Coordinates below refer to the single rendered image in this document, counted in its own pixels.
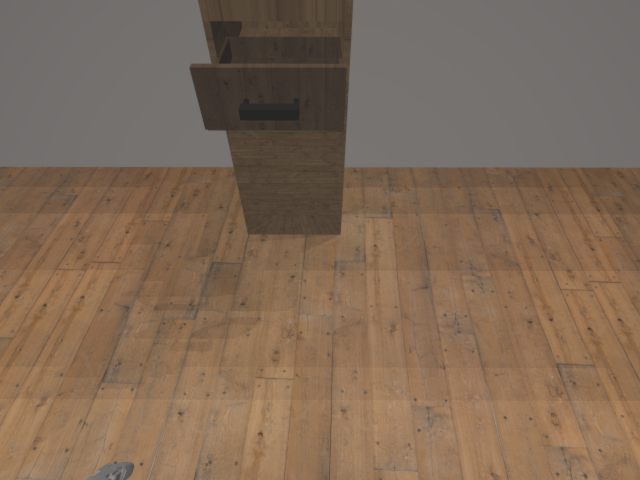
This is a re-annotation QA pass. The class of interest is cabinet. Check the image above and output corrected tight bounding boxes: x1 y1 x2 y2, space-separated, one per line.
198 0 353 235

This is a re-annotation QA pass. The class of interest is handle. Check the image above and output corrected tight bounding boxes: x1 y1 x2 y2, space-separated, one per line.
238 99 299 120

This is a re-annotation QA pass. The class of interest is drawer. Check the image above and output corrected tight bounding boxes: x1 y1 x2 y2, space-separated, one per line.
189 37 347 131

